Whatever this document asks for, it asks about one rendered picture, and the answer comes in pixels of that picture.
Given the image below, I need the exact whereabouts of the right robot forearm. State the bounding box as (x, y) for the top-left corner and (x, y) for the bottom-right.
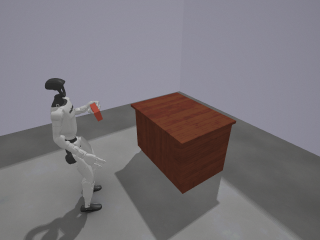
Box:
(55, 137), (87, 159)

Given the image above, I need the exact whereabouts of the robot thigh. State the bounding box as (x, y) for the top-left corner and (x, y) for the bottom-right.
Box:
(65, 151), (94, 185)
(78, 136), (96, 170)

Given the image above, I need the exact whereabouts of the sponge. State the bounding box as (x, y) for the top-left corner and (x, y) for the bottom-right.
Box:
(90, 103), (103, 121)

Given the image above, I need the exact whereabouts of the left robot hand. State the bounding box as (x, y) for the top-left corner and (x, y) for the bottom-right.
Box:
(86, 101), (101, 114)

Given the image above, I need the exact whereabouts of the right robot hand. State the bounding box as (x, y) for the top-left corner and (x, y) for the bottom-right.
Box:
(83, 153), (106, 169)

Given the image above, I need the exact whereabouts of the robot right upper arm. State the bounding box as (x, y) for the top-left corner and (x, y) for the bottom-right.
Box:
(50, 108), (66, 142)

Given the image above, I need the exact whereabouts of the table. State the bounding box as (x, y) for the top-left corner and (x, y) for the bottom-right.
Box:
(130, 92), (236, 194)

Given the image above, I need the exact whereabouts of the left robot forearm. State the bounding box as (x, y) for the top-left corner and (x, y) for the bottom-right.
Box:
(74, 105), (88, 115)

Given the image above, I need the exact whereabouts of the robot right thigh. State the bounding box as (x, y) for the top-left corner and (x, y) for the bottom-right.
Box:
(65, 151), (94, 185)

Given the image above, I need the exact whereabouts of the robot left thigh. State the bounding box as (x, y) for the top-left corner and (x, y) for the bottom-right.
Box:
(78, 136), (96, 170)

